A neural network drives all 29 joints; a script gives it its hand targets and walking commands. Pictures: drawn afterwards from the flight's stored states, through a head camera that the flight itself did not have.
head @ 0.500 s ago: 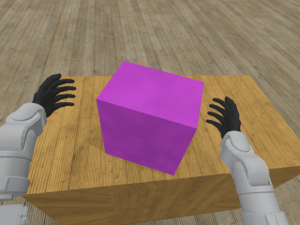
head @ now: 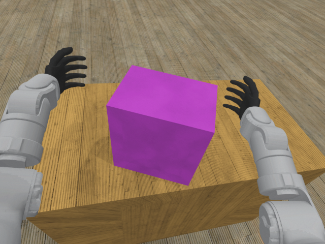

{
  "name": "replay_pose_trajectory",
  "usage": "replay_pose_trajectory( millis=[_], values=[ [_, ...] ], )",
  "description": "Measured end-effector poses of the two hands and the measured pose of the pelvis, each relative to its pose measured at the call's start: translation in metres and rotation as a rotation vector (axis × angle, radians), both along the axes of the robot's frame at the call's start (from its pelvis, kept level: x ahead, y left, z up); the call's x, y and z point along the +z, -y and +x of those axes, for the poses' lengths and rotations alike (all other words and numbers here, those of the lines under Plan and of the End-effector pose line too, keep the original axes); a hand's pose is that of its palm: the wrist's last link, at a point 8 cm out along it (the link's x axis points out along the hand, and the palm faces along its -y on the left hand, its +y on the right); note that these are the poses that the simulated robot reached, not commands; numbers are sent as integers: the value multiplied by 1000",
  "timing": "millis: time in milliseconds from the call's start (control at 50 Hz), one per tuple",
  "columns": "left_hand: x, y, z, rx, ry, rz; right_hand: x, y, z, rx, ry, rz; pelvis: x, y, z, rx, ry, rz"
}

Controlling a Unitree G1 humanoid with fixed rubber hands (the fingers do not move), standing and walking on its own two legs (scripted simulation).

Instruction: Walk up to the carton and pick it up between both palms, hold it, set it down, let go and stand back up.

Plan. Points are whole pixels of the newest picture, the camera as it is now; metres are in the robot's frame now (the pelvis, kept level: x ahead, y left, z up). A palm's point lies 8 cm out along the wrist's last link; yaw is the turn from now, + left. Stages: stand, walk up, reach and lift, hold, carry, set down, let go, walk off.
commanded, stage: reach and lift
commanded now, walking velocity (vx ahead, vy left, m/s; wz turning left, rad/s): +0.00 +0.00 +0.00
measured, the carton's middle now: (161, 128) +0.43 -0.07 +0.02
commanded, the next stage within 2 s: none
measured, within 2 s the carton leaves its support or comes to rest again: neither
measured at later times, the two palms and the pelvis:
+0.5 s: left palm (69, 92) +0.48 +0.16 +0.13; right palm (233, 116) +0.38 -0.25 +0.11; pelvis +0.01 -0.02 +0.00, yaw +1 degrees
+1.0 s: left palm (83, 114) +0.47 +0.14 +0.06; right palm (223, 132) +0.37 -0.24 +0.05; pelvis +0.00 -0.03 -0.01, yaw +1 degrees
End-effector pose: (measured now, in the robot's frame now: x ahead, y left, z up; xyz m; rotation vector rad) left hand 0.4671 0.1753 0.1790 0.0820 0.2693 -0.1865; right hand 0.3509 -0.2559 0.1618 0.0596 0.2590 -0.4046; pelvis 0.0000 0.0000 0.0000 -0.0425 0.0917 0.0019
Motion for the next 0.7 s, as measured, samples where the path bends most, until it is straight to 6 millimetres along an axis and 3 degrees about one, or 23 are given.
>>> replay_pose_trajectory(
  millis=[200, 300, 400, 600, 700],
  values=[
    [16, 10, 18, 18, 16, 0, 12, -2, 23, 20, 2, -3, 0, 3, 3, 1, -24, 1],
    [10, 12, 21, 27, 5, 11, 4, -4, 29, 12, -16, -5, 1, 9, 5, 8, -16, 0],
    [-15, 13, 19, 36, -19, 32, -19, -6, 29, 9, -40, 2, 1, 14, 7, 13, -10, 1],
    [-83, 20, 4, 54, -71, 22, -77, -12, 17, -6, -81, 7, -2, 26, 7, 19, -65, 2],
    [-102, 25, 2, 63, -55, 9, -88, -14, 15, -16, -64, -10, -6, 30, 7, 21, -117, 2]
  ],
)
